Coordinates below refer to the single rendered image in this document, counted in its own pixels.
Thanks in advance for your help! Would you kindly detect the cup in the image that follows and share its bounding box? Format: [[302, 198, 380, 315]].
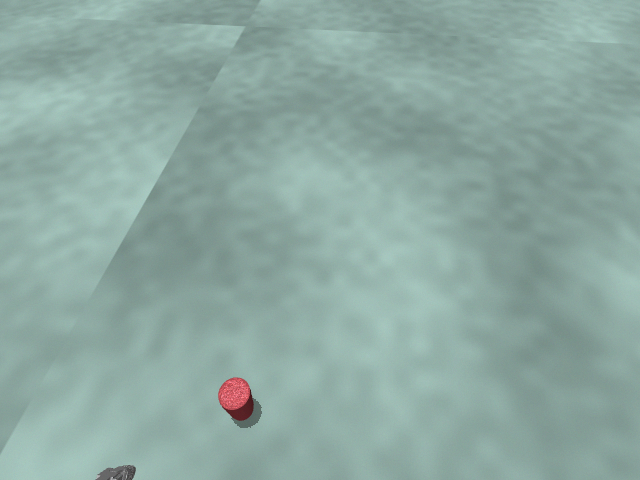
[[218, 377, 254, 421]]

